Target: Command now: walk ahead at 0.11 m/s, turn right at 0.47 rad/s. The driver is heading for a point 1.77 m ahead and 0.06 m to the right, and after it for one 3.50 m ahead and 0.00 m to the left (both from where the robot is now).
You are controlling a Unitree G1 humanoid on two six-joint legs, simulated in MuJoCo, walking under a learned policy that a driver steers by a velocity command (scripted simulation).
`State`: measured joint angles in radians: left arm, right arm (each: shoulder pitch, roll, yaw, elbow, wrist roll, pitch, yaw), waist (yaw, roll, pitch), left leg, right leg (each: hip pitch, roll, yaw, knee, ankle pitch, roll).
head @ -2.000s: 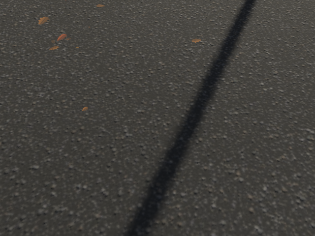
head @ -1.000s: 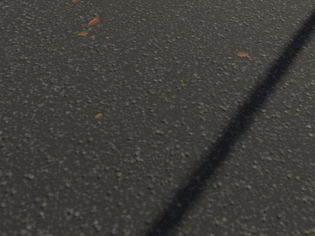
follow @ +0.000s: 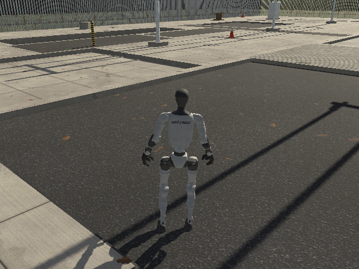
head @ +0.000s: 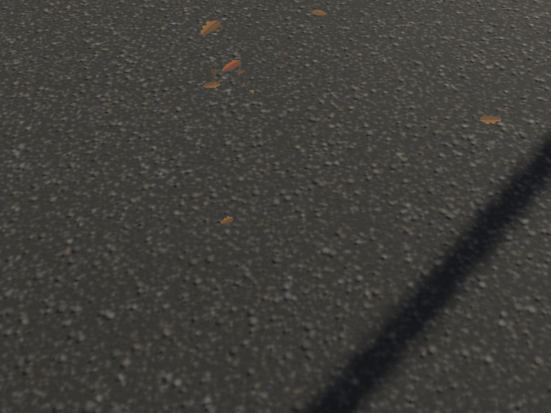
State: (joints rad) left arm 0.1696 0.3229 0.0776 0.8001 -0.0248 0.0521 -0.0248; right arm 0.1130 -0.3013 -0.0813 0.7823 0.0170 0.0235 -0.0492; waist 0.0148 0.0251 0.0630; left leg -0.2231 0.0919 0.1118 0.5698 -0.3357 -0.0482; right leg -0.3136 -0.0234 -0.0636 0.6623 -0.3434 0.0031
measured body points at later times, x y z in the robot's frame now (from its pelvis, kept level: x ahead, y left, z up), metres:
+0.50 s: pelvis +0.16 -0.02 +0.01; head +0.18 -0.06 +0.46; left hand +0.22 +0.27 -0.09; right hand +0.33 -0.31 -0.08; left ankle +0.34 +0.09 -0.70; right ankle +0.00 -0.09 -0.73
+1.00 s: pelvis +0.32 -0.05 +0.01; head +0.34 -0.07 +0.46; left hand +0.51 +0.20 -0.07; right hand +0.39 -0.35 -0.11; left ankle +0.34 +0.07 -0.72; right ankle +0.34 -0.18 -0.73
